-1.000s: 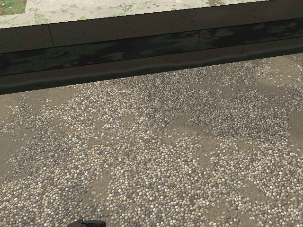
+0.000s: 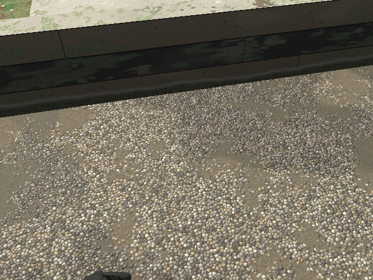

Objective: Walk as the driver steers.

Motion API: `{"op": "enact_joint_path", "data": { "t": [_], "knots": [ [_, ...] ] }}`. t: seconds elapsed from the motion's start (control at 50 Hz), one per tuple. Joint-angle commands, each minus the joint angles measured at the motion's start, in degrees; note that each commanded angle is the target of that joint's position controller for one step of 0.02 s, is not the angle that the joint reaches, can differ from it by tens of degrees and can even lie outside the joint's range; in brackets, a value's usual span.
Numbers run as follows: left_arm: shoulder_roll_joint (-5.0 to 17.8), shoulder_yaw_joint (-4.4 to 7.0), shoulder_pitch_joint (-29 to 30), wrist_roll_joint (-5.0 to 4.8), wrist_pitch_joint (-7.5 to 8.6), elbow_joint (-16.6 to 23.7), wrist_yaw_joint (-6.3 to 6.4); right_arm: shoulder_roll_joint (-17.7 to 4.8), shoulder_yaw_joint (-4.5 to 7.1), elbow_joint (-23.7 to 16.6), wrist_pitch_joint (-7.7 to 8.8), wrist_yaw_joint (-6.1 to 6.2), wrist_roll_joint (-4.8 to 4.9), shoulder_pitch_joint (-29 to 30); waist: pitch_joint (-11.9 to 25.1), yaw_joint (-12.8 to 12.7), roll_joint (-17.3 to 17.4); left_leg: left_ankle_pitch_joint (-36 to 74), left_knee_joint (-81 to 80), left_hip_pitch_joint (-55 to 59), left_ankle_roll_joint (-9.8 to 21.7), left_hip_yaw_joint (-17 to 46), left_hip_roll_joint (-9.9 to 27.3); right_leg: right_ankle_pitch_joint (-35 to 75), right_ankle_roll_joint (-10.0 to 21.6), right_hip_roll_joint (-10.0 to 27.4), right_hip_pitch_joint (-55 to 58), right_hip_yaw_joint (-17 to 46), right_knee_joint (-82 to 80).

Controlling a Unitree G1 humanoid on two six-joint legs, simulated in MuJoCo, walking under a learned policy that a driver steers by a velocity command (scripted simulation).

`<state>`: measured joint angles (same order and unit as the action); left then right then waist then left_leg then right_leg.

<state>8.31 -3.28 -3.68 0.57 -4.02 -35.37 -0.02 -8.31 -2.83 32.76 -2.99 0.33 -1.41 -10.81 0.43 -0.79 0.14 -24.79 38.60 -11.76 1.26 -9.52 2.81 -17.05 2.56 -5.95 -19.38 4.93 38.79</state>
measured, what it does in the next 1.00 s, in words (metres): stands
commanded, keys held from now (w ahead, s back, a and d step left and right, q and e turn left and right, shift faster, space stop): w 0.36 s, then no key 0.64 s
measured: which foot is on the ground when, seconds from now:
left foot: down 0.00-1.00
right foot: down 0.00-1.00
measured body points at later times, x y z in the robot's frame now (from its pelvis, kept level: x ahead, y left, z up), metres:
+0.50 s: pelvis +0.00 +0.00 +0.00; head -0.01 +0.00 +0.45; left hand +0.20 +0.19 -0.07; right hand +0.17 -0.19 -0.09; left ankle -0.04 +0.09 -0.72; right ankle +0.04 -0.09 -0.72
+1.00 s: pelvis +0.00 +0.02 +0.03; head -0.01 +0.02 +0.48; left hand +0.15 +0.22 -0.09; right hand +0.12 -0.20 -0.09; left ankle -0.04 +0.09 -0.72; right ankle +0.04 -0.09 -0.72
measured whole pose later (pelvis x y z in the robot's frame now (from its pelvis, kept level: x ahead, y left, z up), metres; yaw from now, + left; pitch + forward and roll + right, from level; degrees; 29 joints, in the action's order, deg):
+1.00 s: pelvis +0.00 +0.02 +0.03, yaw +1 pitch -1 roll +0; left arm 9.2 -3.0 -8.9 1.5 -4.0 -41.9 0.4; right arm -10.5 -2.4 38.5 -3.8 0.9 -1.8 -14.8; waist 0.5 0.1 -0.7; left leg -14.7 20.1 -5.0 3.0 -8.8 -0.5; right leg -8.1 1.2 -3.2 -12.5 5.4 21.5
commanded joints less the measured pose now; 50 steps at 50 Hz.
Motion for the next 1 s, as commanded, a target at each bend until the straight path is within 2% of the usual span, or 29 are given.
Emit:
{"op": "enact_joint_path", "data": {
  "t": [0.02, 0.04, 0.08, 0.1, 0.12, 0.14, 0.16, 0.18, 0.2, 0.22, 0.24, 0.26, 0.3, 0.32, 0.34, 0.36, 0.38, 0.4, 0.42, 0.44, 0.48, 0.68, 0.88, 0.9, 0.92, 0.94, 0.96, 0.98, 1.0],
  "knots": [
    [3.7, 1.04, 3.6, -0.04, 1.19, 4.4, 0.54, -4.0, 1.34, -4.5, 1.14, 0.11, -0.26, 1.7, 7.6, 0.4, 0.0, 5.5, -6.1, 4.2, 0.0, 4.3, 2.6, 9.7, 1.4, 4.1, 0.4, 4.7, -6.9],
    [3.9, 1.1, 5.7, -0.39, 0.95, 5.0, 0.7, -3.0, 0.88, -4.8, 1.28, -0.02, -0.16, 2.4, 4.2, 0.8, -1.2, 3.9, -6.7, 2.9, 0.1, 4.4, 2.2, 7.4, 1.5, 4.2, -1.4, 5.3, -7.7],
    [3.7, 1.02, 6.5, -0.38, 0.61, 5.4, 0.68, -3.1, 0.83, -4.8, 1.5, -0.09, -0.06, 3.3, 2.3, 0.4, -0.7, 3.8, -6.9, 2.5, 0.3, 4.5, 2.2, 6.1, 1.5, 4.4, -2.6, 5.8, -8.2],
    [3.2, 0.83, 8.1, -0.21, 0.95, 6.6, -0.29, -3.3, 0.72, -6.0, 0.77, 0.08, 0.26, 6.2, -0.8, -0.8, 0.7, 14.9, -6.2, 0.6, 0.2, 5.9, 3.8, 16.6, 1.2, 4.3, -4.1, 2.9, -4.9],
    [3.1, 0.9, 6.3, 0.58, 1.3, 6.0, -0.47, -4.2, 1.15, -5.7, 0.52, 0.17, -0.09, 5.4, 2.2, -1.1, 1.2, 16.6, -5.5, 1.5, 0.3, 5.8, 4.3, 19.0, 1.2, 4.1, -2.6, 2.4, -4.4],
    [3.7, 1.05, 3.5, 0.04, 1.27, 4.4, 0.52, -4.1, 1.37, -4.4, 1.22, 0.11, -0.28, 1.4, 7.9, 0.5, 0.0, 5.7, -6.1, 4.4, 0.1, 4.5, 2.7, 9.4, 1.4, 4.1, 0.6, 4.6, -6.9],
    [3.9, 1.12, 5.6, -0.35, 1.02, 5.0, 0.68, -3.1, 0.9, -4.7, 1.35, -0.01, -0.13, 2.2, 4.2, 0.8, -1.1, 4.1, -6.8, 3.0, 0.1, 4.5, 2.3, 7.3, 1.5, 4.1, -1.3, 5.2, -7.7],
    [3.7, 1.06, 6.3, -0.4, 0.81, 5.3, 0.71, -3.0, 0.79, -4.7, 1.46, -0.04, -0.11, 3.0, 3.0, 0.5, -0.9, 3.8, -7.0, 2.6, 0.3, 4.5, 2.3, 6.5, 1.5, 4.2, -2.0, 5.5, -8.0],
    [3.1, 0.82, 8.3, -0.13, 1.09, 6.7, -0.26, -3.3, 0.75, -5.9, 0.8, 0.12, 0.26, 6.2, -0.3, -0.8, 0.7, 14.7, -6.3, 0.6, 0.2, 5.8, 3.8, 17.0, 1.3, 4.4, -3.6, 2.9, -4.8],
    [3.1, 0.87, 6.4, 0.55, 1.32, 6.0, -0.44, -4.2, 1.21, -5.7, 0.51, 0.2, -0.03, 5.6, 2.3, -1.1, 1.3, 16.1, -5.5, 1.3, 0.3, 5.7, 4.1, 19.3, 1.2, 4.3, -2.3, 2.3, -4.5],
    [3.7, 1.02, 3.6, -0.03, 1.2, 4.5, 0.53, -3.9, 1.33, -4.5, 1.13, 0.11, -0.26, 1.7, 7.6, 0.4, 0.0, 5.3, -6.0, 4.1, 0.0, 4.3, 2.6, 9.5, 1.5, 4.1, 0.3, 4.7, -6.9],
    [3.9, 1.09, 5.7, -0.38, 0.96, 5.0, 0.68, -3.0, 0.86, -4.8, 1.27, -0.02, -0.16, 2.4, 4.1, 0.8, -1.2, 3.8, -6.7, 2.9, 0.1, 4.4, 2.2, 7.2, 1.5, 4.2, -1.5, 5.3, -7.8],
    [3.6, 1.01, 6.4, -0.38, 0.63, 5.5, 0.67, -3.1, 0.82, -4.8, 1.49, -0.1, -0.06, 3.3, 2.2, 0.4, -0.7, 3.7, -6.9, 2.4, 0.3, 4.6, 2.1, 5.9, 1.5, 4.4, -2.6, 5.7, -8.3],
    [3.2, 0.82, 8.1, -0.21, 0.97, 6.7, -0.3, -3.3, 0.71, -6.0, 0.76, 0.08, 0.27, 6.3, -0.8, -0.8, 0.7, 14.8, -6.2, 0.5, 0.2, 5.9, 3.8, 16.5, 1.2, 4.4, -4.1, 2.9, -5.0],
    [3.1, 0.89, 6.3, 0.58, 1.31, 6.0, -0.49, -4.1, 1.13, -5.7, 0.51, 0.17, -0.09, 5.4, 2.2, -1.1, 1.2, 16.5, -5.5, 1.4, 0.3, 5.9, 4.3, 18.9, 1.2, 4.2, -2.6, 2.3, -4.4],
    [3.7, 1.04, 3.5, 0.05, 1.29, 4.4, 0.51, -4.0, 1.35, -4.4, 1.21, 0.11, -0.27, 1.4, 7.9, 0.4, 0.0, 5.6, -6.1, 4.3, 0.1, 4.5, 2.7, 9.3, 1.4, 4.1, 0.6, 4.6, -6.9],
    [3.8, 1.07, 4.9, -0.34, 1.04, 4.7, 0.69, -3.1, 0.84, -4.4, 1.34, -0.02, -0.17, 1.6, 4.4, 0.7, -1.3, 3.2, -7.1, 3.1, 0.1, 4.6, 2.3, 6.6, 1.6, 4.3, -1.1, 5.5, -8.2],
    [3.4, 0.98, 5.1, -0.43, 0.82, 4.7, 0.72, -3.0, 0.66, -4.2, 1.42, -0.07, -0.21, 1.8, 2.9, 0.5, -1.4, 2.0, -7.8, 2.7, 0.3, 4.7, 2.3, 5.2, 1.7, 4.6, -1.8, 6.3, -9.2],
    [2.9, 0.75, 6.7, -0.19, 1.14, 5.8, -0.25, -3.1, 0.52, -5.5, 0.77, 0.09, -0.05, 5.1, -0.9, -0.7, -0.1, 12.1, -7.4, 0.4, 0.1, 5.9, 3.8, 15.7, 1.7, 4.9, -2.9, 4.1, -6.6],
    [2.5, 0.71, 4.5, 0.39, 1.32, 4.8, -0.5, -3.3, 0.59, -5.0, 0.52, 0.16, -0.46, 4.2, 1.8, -1.3, 0.0, 12.3, -7.2, 0.8, 0.0, 5.7, 4.1, 17.2, 1.6, 5.3, -0.7, 4.5, -7.7],
    [2.5, 0.65, 4.0, 0.39, 1.53, 3.9, -0.61, -2.7, 0.33, -4.3, 0.4, 0.11, -0.83, 2.4, 3.2, -0.7, -1.3, 9.8, -8.9, 1.4, -0.8, 5.5, 3.9, 18.2, 1.9, 6.1, 1.3, 6.2, -10.1],
    [2.9, 1.18, 1.4, 0.18, 1.46, -0.5, -1.06, -4.2, 1.07, -0.1, 0.52, -0.43, 0.05, -0.6, 2.6, -0.5, -0.1, 13.0, -19.2, 6.8, -0.2, 7.8, 4.4, 17.4, 1.6, 8.7, 6.7, 8.3, -20.3],
    [3.0, 1.7, 0.5, -0.09, 1.56, -2.3, -0.73, -5.1, 1.6, 1.0, 0.28, -0.42, 0.58, -1.1, 3.1, 0.0, -0.1, 17.8, -21.5, 7.9, 0.7, 8.7, 4.6, 18.2, 1.2, 9.3, 7.6, 6.9, -21.8],
    [4.3, 2.01, 1.6, -0.64, 1.22, -1.8, 0.49, -7.0, 2.35, 1.9, 0.44, -0.06, 0.99, -2.4, 3.9, 1.1, 0.2, 14.4, -19.8, 9.8, 0.9, 7.9, 3.0, 15.4, 1.0, 8.1, 5.1, 6.7, -18.9],
    [4.1, 1.96, 2.2, -0.5, 0.98, -1.3, 0.98, -6.3, 2.12, 1.6, 0.44, 0.08, 1.04, -2.4, 3.7, 1.1, -0.2, 15.5, -19.2, 9.2, 1.4, 8.0, 3.4, 14.4, 0.8, 8.1, 3.9, 6.3, -18.6],
    [4.5, 0.74, -3.5, 1.61, 0.24, -2.6, 1.19, -8.3, 2.03, 2.9, -0.03, 0.93, -0.57, -8.3, 3.3, 2.9, 1.8, 15.1, -21.4, 12.0, 4.5, 8.4, 3.3, 12.5, 4.0, 8.7, 2.2, 8.3, -20.4],
    [5.0, 1.02, -3.3, 1.09, 0.14, -2.5, 1.27, -7.8, 2.02, 3.4, -0.41, 1.35, -0.71, -8.2, 0.3, 2.5, 0.7, 17.2, -21.9, 11.2, 5.5, 8.8, 3.8, 12.4, 4.1, 8.7, 0.7, 7.4, -20.2],
    [4.2, 0.53, -4.8, 1.5, 0.65, -2.6, 0.51, -5.6, 0.87, 2.9, -0.68, 0.89, -1.04, -6.0, -0.3, 0.8, -0.2, 21.0, -23.4, 9.4, 5.9, 9.9, 4.9, 15.1, 4.0, 10.0, 3.2, 7.7, -21.2],
    [4.6, 0.6, -5.4, 1.51, 0.9, -2.8, 0.15, -6.1, 0.94, 3.2, -0.8, 0.66, -0.96, -6.3, -0.1, 1.1, -0.6, 21.0, -23.6, 10.2, 5.8, 9.7, 4.5, 16.1, 4.1, 10.0, 3.5, 7.7, -20.8]
  ]
}}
